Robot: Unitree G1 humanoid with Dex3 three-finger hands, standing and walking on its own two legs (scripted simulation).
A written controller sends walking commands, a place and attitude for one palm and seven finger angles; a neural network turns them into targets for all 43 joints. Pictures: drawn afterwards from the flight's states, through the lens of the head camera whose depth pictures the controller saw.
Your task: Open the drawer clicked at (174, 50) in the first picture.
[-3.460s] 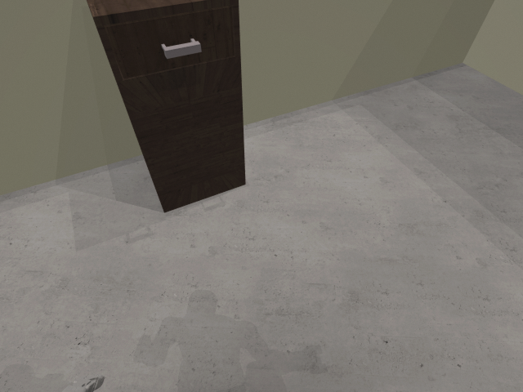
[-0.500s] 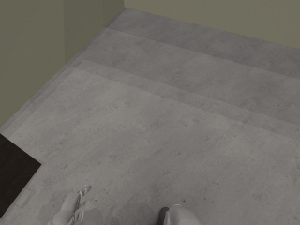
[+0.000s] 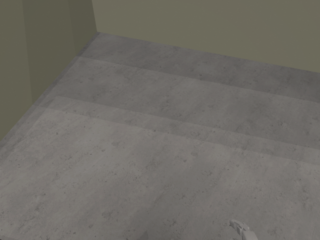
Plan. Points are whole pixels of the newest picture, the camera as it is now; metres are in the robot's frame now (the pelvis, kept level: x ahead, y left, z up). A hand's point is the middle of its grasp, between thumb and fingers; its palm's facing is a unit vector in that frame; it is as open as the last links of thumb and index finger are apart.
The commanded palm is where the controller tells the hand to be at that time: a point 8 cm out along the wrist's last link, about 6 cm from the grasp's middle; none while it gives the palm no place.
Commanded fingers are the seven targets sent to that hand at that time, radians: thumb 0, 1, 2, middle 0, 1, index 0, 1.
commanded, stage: walk to a spot facing it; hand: left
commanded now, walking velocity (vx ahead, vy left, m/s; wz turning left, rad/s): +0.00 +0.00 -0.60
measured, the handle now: out of the picture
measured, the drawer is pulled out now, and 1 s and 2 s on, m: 0.00 0.00 0.00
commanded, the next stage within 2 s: none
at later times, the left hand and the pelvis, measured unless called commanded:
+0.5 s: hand (123, 199) +0.25 +0.13 -0.15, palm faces -0.30 -0.92 -0.26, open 7.4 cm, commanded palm none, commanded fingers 0.00 0.90 0.90 -0.20 -0.30 -0.20 -0.30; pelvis +0.06 -0.02 +0.00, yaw -18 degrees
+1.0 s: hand (119, 189) +0.28 +0.15 -0.16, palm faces -0.54 -0.82 -0.18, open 7.4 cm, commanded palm none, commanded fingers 0.00 0.90 0.90 -0.20 -0.30 -0.20 -0.30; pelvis +0.09 +0.03 +0.01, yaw -37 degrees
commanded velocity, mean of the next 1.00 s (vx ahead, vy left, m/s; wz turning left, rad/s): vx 0.00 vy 0.00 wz -0.60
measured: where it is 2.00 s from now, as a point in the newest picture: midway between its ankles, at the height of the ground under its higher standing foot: outside the picture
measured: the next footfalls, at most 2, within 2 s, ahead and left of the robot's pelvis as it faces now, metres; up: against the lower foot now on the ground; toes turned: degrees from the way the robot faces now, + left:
right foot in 0.36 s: +0.08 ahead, -0.13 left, +0.00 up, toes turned -22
left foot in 0.74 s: +0.19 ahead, +0.09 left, +0.00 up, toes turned -20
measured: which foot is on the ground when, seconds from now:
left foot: down 0.00-0.36, up 0.38-0.72, down 0.74-1.00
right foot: up 0.00-0.34, down 0.36-0.74, up 0.76-1.00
